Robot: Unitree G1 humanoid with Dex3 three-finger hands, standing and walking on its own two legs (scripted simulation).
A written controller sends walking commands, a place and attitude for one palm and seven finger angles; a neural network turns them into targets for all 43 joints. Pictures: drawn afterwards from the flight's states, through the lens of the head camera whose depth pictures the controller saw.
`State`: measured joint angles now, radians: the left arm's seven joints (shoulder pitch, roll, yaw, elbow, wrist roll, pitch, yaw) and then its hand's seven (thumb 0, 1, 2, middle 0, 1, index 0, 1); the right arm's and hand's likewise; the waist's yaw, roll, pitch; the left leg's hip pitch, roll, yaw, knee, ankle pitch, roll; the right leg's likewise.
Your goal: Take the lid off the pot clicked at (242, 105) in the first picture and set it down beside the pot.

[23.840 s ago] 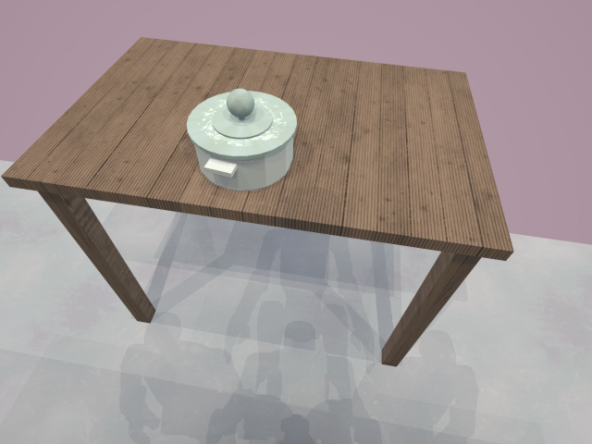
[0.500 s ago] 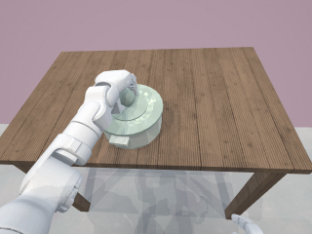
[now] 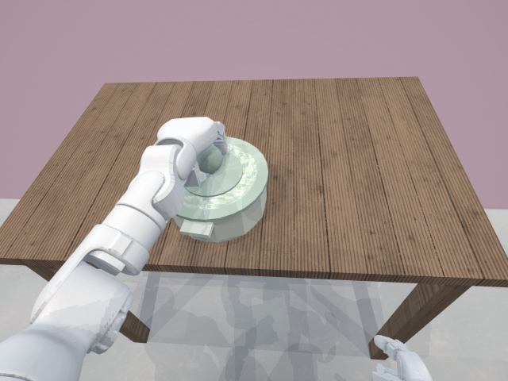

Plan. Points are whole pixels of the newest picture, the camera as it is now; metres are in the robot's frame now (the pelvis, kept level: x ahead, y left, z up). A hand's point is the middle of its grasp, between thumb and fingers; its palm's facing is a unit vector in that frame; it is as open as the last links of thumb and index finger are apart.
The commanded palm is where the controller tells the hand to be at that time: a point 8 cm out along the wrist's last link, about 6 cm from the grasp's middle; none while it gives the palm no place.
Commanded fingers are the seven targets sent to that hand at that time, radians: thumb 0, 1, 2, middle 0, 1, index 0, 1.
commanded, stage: close the fingers and squeeze the knob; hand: left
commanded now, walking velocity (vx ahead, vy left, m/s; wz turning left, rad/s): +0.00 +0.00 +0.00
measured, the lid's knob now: (208, 158) +0.46 +0.09 +0.10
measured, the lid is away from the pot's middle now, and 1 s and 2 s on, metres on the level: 0.01 0.01 0.02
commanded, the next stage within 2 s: lift the lid straight up in 0.26 s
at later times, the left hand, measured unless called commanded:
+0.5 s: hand (195, 166) +0.42 +0.11 +0.12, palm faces -0.28 -0.03 -0.96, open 8.4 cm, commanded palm +0.41 +0.11 +0.20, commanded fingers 0.00 0.60 1.10 -1.18 -1.10 -0.73 -0.92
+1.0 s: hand (190, 143) +0.44 +0.11 +0.16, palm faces -0.27 -0.05 -0.96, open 8.3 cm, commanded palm +0.42 +0.11 +0.24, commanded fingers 0.00 0.60 1.10 -1.19 -1.10 -0.73 -0.92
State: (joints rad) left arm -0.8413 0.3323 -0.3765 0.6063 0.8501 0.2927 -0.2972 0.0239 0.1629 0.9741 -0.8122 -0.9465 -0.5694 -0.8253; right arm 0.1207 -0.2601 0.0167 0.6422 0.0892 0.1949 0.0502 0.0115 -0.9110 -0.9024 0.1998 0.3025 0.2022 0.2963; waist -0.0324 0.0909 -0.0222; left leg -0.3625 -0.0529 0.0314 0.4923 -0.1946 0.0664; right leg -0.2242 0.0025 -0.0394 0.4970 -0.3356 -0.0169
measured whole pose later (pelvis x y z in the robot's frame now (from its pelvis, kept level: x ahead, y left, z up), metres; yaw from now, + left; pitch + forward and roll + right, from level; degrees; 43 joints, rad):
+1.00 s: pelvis +0.00 +0.00 +0.00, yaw +0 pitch +3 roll +0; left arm -0.97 0.36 -0.37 0.65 0.83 0.31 -0.38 0.10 0.28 0.95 -1.19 -1.10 -0.50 -0.80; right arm 0.13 -0.27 0.02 0.67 0.08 0.17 0.04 0.01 -0.91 -0.90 0.20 0.30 0.20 0.30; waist -0.04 0.09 -0.01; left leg -0.33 -0.06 0.03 0.46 -0.17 0.07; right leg -0.20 0.00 -0.04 0.48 -0.32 -0.01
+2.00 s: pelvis -0.01 +0.00 +0.00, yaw +0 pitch +2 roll +0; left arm -1.14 0.40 -0.36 0.61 0.85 0.34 -0.47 0.11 0.27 0.95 -1.19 -1.10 -0.51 -0.81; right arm 0.13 -0.27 0.02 0.66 0.07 0.14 0.04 0.01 -0.91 -0.90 0.20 0.30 0.20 0.30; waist -0.02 0.09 -0.01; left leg -0.32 -0.06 0.02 0.44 -0.16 0.07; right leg -0.18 -0.01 -0.04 0.46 -0.31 -0.01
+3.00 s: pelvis -0.02 +0.01 +0.00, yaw +1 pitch +2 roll -1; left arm -1.16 0.49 -0.31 0.61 0.87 0.32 -0.54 0.11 0.27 0.95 -1.19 -1.10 -0.51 -0.81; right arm 0.12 -0.28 0.03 0.65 0.08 0.13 0.03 0.01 -0.91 -0.90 0.20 0.30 0.20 0.30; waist -0.02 0.09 0.00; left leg -0.32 -0.07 0.02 0.44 -0.14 0.09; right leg -0.19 -0.01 -0.05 0.46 -0.30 0.00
